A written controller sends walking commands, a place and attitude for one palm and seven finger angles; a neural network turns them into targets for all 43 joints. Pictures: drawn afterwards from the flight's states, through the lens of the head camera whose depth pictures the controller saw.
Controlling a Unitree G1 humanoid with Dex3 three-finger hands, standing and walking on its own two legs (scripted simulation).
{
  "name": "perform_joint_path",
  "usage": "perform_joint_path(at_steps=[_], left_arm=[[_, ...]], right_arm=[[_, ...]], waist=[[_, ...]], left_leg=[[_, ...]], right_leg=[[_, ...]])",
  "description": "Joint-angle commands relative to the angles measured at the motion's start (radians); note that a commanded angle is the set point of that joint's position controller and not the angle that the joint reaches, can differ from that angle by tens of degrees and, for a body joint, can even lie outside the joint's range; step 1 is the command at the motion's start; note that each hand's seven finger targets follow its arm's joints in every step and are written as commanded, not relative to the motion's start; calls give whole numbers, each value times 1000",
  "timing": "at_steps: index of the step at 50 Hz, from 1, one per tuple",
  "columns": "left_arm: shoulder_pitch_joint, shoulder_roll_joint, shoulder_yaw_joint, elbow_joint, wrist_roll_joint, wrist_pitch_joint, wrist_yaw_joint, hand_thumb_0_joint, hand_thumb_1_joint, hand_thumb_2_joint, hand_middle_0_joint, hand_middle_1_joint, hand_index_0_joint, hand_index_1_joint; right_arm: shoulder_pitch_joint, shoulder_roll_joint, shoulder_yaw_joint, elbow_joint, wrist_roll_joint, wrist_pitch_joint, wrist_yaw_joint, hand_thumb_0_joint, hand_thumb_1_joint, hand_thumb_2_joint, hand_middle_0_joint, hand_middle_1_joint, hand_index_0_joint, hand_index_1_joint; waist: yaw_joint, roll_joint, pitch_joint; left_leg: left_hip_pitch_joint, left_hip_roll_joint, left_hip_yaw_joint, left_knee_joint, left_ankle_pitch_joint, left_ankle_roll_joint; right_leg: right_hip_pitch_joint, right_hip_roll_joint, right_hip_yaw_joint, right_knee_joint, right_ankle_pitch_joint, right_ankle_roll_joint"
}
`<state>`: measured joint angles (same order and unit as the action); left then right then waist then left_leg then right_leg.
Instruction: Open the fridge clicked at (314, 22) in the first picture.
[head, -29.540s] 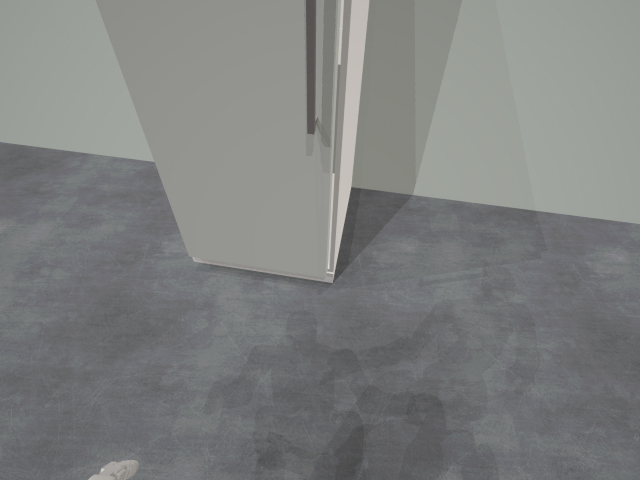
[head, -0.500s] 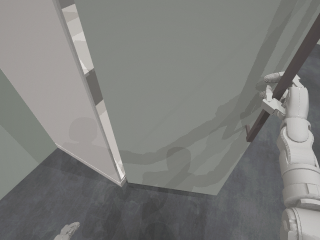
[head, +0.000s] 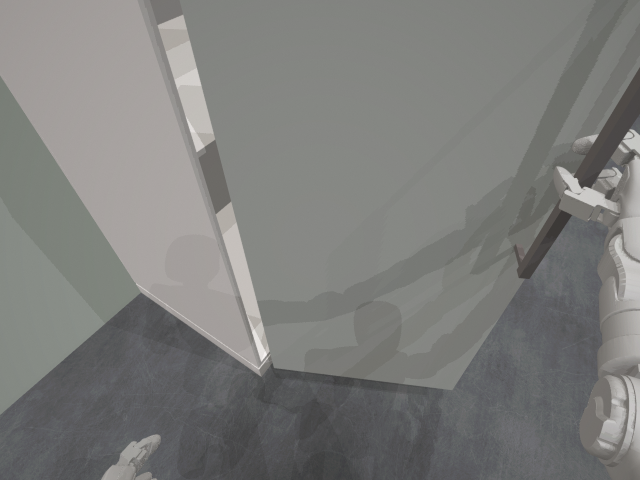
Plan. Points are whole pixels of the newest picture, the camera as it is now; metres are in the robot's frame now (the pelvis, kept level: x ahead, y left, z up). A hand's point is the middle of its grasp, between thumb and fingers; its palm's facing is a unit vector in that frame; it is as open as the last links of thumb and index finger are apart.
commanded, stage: loosen the grip on the handle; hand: right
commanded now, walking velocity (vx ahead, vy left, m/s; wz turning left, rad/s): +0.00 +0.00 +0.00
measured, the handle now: (593, 143) +0.49 -0.26 +0.20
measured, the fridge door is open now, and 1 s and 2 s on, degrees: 64 64 64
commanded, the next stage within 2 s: slip the hand off the handle in 0.40 s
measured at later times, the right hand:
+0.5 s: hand (581, 204) +0.44 -0.26 +0.14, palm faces +0.28 +0.94 -0.18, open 14.4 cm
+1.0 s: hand out of the picture +0.41 -0.33 +0.15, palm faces +0.34 +0.92 -0.20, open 14.7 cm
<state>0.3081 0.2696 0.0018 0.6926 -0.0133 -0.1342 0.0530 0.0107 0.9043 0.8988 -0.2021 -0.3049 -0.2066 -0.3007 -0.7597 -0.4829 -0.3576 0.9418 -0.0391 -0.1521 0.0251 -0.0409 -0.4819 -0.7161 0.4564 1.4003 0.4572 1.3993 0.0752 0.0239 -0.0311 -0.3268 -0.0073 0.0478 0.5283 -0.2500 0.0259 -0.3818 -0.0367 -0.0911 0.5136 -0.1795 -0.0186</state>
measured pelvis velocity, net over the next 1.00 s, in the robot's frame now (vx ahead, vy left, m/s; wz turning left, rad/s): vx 0.03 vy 0.00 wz -0.03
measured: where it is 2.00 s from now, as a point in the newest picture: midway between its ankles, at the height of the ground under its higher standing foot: outside the picture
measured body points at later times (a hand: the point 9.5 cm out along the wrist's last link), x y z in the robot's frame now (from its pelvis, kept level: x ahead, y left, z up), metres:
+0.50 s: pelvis +0.05 -0.01 +0.00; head +0.07 -0.01 +0.45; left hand +0.17 +0.25 -0.11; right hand +0.42 -0.31 +0.16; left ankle +0.01 +0.11 -0.73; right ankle +0.05 -0.11 -0.73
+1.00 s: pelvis +0.03 +0.00 -0.01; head +0.06 +0.00 +0.44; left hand +0.14 +0.27 -0.11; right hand +0.39 -0.38 +0.16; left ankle +0.01 +0.11 -0.73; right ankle +0.05 -0.11 -0.73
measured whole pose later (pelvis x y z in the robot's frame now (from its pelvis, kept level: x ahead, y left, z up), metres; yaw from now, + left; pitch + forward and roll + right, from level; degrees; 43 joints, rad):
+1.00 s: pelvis +0.03 +0.00 -0.01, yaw -2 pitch +6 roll +1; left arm 0.32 0.29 -0.01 0.67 -0.05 -0.08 0.11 0.01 0.91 0.90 -0.20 -0.30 -0.21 -0.30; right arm -0.55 -0.59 -0.46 0.72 0.08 -0.11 0.21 -0.02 0.55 -0.20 0.26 1.15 0.26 1.15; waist 0.02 0.00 -0.05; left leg -0.37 -0.01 0.08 0.59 -0.33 0.03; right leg -0.46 -0.04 -0.05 0.63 -0.27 -0.01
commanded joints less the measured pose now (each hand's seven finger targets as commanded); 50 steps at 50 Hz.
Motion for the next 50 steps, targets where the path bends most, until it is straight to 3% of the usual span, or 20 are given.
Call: perform_joint_path(at_steps=[1,3,5,8,10,11,12,13,15,17,18,19,23,24,25,27,33,40,48,50], left_arm=[[-55,164,47,-142,-20,-38,-2,0,900,900,-200,-300,-200,-300],[-60,173,46,-145,-32,-34,12,0,900,900,-200,-300,-200,-300],[-61,170,41,-134,-40,-37,23,0,900,900,-200,-300,-200,-300],[-54,160,37,-128,-40,-35,29,0,900,900,-200,-300,-200,-300],[-42,146,45,-130,-27,-38,22,0,900,900,-200,-300,-200,-300],[-5,166,47,-102,-15,-27,30,0,900,900,-200,-300,-200,-300],[-14,154,41,-122,-9,-20,28,0,900,900,-200,-300,-200,-300],[-11,149,43,-127,-11,-19,30,0,900,900,-200,-300,-200,-300],[-15,138,49,-127,-7,-23,24,0,900,900,-200,-300,-200,-300],[-12,137,55,-126,-10,-25,19,0,900,900,-200,-300,-200,-300],[-7,132,54,-132,-16,-28,20,0,900,900,-200,-300,-200,-300],[-4,140,58,-122,-18,-24,16,0,900,900,-200,-300,-200,-300],[-27,142,51,-134,-34,-2,27,0,900,900,-200,-300,-200,-300],[-27,143,51,-130,-32,5,27,0,900,900,-200,-300,-200,-300],[-14,157,49,-114,-28,18,37,0,900,900,-200,-300,-200,-300],[-33,138,38,-139,-28,32,44,0,900,900,-200,-300,-200,-300],[-21,130,39,-148,-25,26,50,0,900,900,-200,-300,-200,-300],[-8,152,34,-137,-37,32,66,0,900,900,-200,-300,-200,-300],[19,160,31,-133,-34,15,74,0,900,900,-200,-300,-200,-300],[32,169,32,-117,-34,18,74,0,900,900,-200,-300,-200,-300]], right_arm=[[-277,-168,41,-265,21,-71,-23,0,308,-317,450,1400,450,1400],[-292,-185,20,-283,69,-63,-11,0,550,-200,423,1367,423,1367],[-327,-196,14,-300,91,-46,1,0,550,-200,397,1333,397,1333],[-365,-193,39,-369,69,-26,-6,0,550,-200,357,1283,357,1283],[-374,-176,57,-486,37,-26,-27,0,550,-200,330,1250,330,1250],[-353,-374,-104,-411,15,-29,-44,0,550,-200,317,1233,317,1233],[-357,-307,-43,-488,15,-42,-40,0,550,-200,303,1217,303,1217],[-336,-291,-52,-542,40,-53,-41,0,550,-200,290,1200,290,1200],[-274,-224,-27,-601,64,-65,-26,0,550,-200,263,1167,263,1167],[-237,-166,17,-666,90,-58,-5,0,550,-200,250,1150,250,1150],[-192,-121,50,-674,109,-46,9,0,550,-200,250,1150,250,1150],[-125,-143,18,-636,114,-16,15,0,550,-200,250,1150,250,1150],[-103,-135,23,-641,125,74,15,0,550,-200,250,1150,250,1150],[-110,-155,3,-646,116,91,7,0,550,-200,250,1150,250,1150],[-115,-330,-142,-576,98,105,-6,0,550,-200,250,1150,250,1150],[-117,-287,-107,-601,87,114,-4,0,550,-200,250,1150,250,1150],[-117,-263,-71,-639,102,31,56,0,550,-200,250,1150,250,1150],[-126,-368,-129,-486,132,54,150,0,550,-200,250,1150,250,1150],[-215,-427,-137,-451,137,-44,180,0,550,-200,250,1150,250,1150],[-192,-498,-194,-370,131,-49,195,0,550,-200,250,1150,250,1150]], waist=[[-39,7,-175],[-37,80,-169],[-40,77,-183],[-44,-44,-212],[-47,-155,-310],[-53,-119,-303],[-47,-140,-355],[-53,-106,-385],[-58,-143,-456],[-52,-182,-486],[-51,-153,-460],[-66,-146,-420],[-50,-57,-294],[-56,-49,-308],[-65,-20,-280],[-66,-20,-289],[-55,-96,-355],[-53,-86,-299],[-32,-109,-287],[-44,-103,-294]], left_leg=[[-69,8,-19,-100,-68,3],[-41,15,-34,-120,-97,-5],[-37,13,-50,-123,-102,-11],[-42,11,-37,-95,-18,-4],[-51,3,-23,-58,78,6],[-40,0,-24,-49,112,6],[-11,0,-24,-32,169,2],[21,-4,-21,-23,226,3],[27,-10,-16,-2,301,2],[-5,-15,-9,7,333,-3],[6,-18,-2,4,360,-3],[-5,-18,-4,-1,364,-7],[4,-16,7,-18,342,-9],[9,-15,4,-16,348,-9],[22,-12,-3,-20,340,-9],[44,-8,-5,-14,329,-9],[29,-18,-13,0,344,-6],[10,-9,-24,-22,281,-11],[-49,-17,-26,-21,167,-10],[-42,-15,-34,-20,153,-13]], right_leg=[[158,8,69,-73,-139,-28],[140,13,64,-68,-150,-35],[145,17,56,-64,-146,-36],[183,22,61,-44,-68,-34],[274,20,69,-14,61,-26],[241,17,73,2,104,-27],[253,26,62,14,165,-27],[267,23,66,29,221,-32],[338,16,69,48,333,-21],[403,4,84,68,446,-13],[391,0,86,76,504,-18],[372,-3,89,74,499,-15],[268,10,81,50,375,-23],[264,12,83,45,365,-22],[222,13,79,40,317,-23],[196,25,70,30,285,-26],[259,23,68,66,336,-31],[176,32,65,56,199,-33],[159,34,81,72,117,-38],[133,32,81,70,96,-36]])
